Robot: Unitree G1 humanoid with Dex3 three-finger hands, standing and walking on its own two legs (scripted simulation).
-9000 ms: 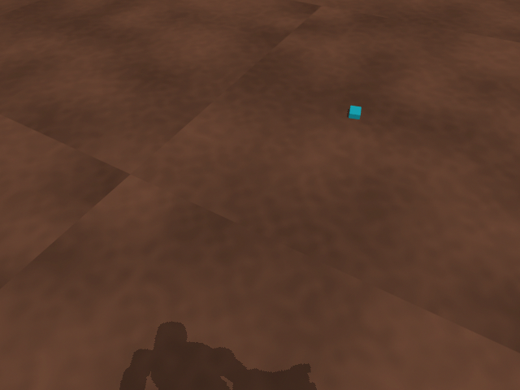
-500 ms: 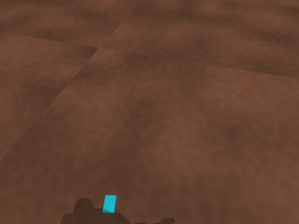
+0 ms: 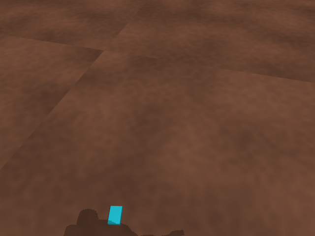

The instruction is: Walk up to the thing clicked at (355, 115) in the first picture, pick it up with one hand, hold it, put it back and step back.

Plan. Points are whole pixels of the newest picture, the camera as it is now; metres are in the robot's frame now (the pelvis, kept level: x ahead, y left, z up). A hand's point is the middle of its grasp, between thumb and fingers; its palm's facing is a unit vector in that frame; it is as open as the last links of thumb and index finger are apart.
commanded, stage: stand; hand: left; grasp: from above
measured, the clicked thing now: (115, 215) +0.36 +0.28 -0.77
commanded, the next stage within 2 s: rise first in 0.68 s
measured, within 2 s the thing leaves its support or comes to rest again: neither
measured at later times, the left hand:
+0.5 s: hand out of the picture +0.07 +0.26 -0.16, palm faces -0.03 -0.94 -0.34, open 7.4 cm
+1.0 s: hand out of the picture +0.14 +0.25 -0.17, palm faces -0.01 -0.94 -0.33, open 8.7 cm
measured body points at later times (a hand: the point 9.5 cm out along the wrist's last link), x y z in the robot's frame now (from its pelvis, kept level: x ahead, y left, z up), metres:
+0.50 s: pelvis +0.00 +0.00 +0.00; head +0.01 +0.00 +0.45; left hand +0.07 +0.31 -0.13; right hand +0.07 -0.30 -0.13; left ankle -0.02 +0.14 -0.75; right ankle +0.00 -0.14 -0.75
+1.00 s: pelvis -0.01 +0.00 -0.02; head +0.05 +0.01 +0.43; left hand +0.14 +0.30 -0.15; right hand +0.09 -0.27 -0.14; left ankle -0.02 +0.14 -0.75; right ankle +0.00 -0.14 -0.75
